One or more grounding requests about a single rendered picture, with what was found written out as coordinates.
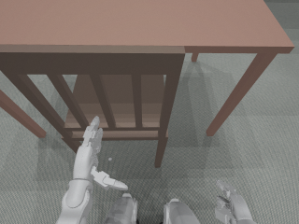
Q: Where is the table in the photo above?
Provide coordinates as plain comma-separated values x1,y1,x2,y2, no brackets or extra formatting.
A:
0,0,294,138

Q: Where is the chair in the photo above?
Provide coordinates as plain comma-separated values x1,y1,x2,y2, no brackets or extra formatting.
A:
0,44,186,168

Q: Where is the left robot thigh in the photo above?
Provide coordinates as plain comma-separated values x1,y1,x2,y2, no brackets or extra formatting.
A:
103,196,138,224

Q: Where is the right robot hand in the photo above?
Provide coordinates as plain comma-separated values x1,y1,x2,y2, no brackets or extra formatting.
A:
214,179,253,224

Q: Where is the left robot hand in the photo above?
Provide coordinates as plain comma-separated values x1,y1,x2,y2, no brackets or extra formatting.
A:
73,116,128,191

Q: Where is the robot thigh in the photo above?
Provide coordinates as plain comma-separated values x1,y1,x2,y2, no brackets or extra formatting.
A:
103,196,138,224
164,202,200,224

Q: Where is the left robot forearm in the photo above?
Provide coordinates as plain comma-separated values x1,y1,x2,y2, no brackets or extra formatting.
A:
55,178,93,224

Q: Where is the right robot thigh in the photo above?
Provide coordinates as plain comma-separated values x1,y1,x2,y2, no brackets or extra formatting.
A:
164,202,200,224

